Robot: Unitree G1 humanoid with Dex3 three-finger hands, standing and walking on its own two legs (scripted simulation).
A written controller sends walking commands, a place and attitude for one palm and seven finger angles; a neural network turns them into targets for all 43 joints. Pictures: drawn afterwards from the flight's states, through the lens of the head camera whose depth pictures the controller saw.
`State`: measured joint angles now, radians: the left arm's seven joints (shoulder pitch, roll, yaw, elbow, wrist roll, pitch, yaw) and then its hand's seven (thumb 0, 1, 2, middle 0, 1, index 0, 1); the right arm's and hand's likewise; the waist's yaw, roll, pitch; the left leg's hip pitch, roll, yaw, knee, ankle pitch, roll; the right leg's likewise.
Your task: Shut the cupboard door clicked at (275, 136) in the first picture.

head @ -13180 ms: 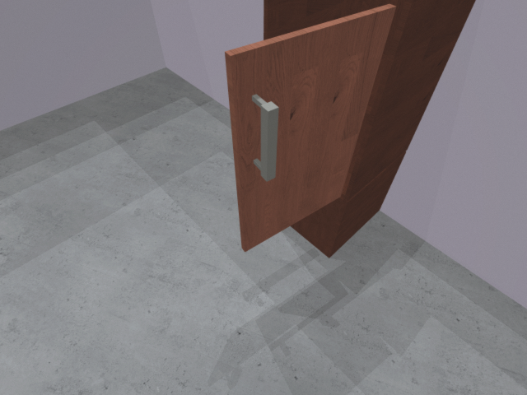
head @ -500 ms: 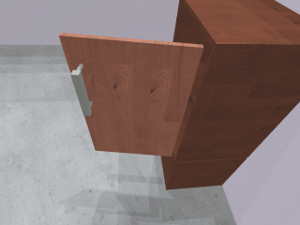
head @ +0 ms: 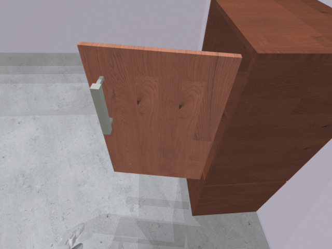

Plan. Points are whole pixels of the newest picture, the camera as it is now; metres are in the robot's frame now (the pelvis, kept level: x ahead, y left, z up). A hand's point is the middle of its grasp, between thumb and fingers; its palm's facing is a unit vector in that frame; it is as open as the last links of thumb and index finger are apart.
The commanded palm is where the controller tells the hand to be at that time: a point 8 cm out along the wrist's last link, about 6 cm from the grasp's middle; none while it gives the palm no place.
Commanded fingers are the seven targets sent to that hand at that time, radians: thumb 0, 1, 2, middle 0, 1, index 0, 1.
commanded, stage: raise the hand and make a fist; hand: left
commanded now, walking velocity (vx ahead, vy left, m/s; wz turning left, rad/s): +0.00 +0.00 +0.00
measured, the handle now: (104, 106) +0.48 +0.19 +0.08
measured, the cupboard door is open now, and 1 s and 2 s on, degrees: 81 81 81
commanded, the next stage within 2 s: bring the fist close to the handle in 1.78 s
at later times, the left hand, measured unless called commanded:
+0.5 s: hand (105, 232) +0.17 +0.13 +0.00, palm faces -0.03 -1.00 -0.04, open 5.1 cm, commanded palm +0.14 +0.20 +0.00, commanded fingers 0.00 0.90 0.90 -0.79 -0.94 -0.79 -0.94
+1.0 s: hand (104, 207) +0.21 +0.14 +0.04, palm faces -0.03 -1.00 -0.07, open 3.2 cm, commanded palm +0.18 +0.19 +0.05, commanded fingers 0.00 0.90 0.90 -1.25 -1.44 -1.25 -1.44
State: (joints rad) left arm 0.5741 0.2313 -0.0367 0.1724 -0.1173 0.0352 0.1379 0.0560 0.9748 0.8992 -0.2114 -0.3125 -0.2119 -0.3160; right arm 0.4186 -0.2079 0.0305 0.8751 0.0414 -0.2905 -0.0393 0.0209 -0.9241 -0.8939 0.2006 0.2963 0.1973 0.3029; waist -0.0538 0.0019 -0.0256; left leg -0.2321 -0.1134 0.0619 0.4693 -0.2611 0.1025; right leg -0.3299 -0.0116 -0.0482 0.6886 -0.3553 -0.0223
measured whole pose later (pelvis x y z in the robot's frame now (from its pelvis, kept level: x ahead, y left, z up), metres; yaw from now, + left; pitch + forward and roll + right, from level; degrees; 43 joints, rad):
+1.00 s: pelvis +0.01 -0.05 -0.04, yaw +2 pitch +9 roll -1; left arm 0.50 0.30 0.17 -0.21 -0.31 -0.28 -0.27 0.02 0.90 0.90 -1.07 -1.24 -1.07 -1.25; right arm 0.28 -0.27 0.00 0.50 0.07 -0.23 -0.05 0.02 -0.90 -0.89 0.20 0.30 0.20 0.30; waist -0.02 0.02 -0.13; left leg -0.59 -0.06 0.01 0.92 -0.48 0.07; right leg -0.62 0.07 -0.10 0.86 -0.40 -0.08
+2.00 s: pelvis +0.02 -0.03 -0.02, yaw +3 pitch +3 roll -2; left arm 0.27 0.32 0.18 -0.12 -0.29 -0.13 -0.28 0.02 0.90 0.90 -1.30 -1.50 -1.30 -1.50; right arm 0.25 -0.25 0.06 0.59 0.06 -0.27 -0.06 0.02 -0.90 -0.89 0.20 0.30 0.20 0.30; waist 0.01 0.04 -0.07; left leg -0.37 -0.09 0.00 0.72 -0.40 0.10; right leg -0.40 0.04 -0.09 0.67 -0.33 -0.05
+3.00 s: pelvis +0.02 -0.06 -0.02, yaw +1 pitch +7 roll +0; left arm -0.32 0.40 0.30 0.54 -0.27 -0.18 -0.35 0.02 0.90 0.90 -1.30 -1.50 -1.30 -1.50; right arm 0.29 -0.28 0.04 0.63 0.07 -0.14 -0.06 0.01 -0.90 -0.89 0.20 0.30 0.20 0.30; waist -0.04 0.02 -0.07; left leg -0.41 -0.06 0.02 0.67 -0.37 0.06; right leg -0.46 0.07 -0.07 0.65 -0.31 -0.09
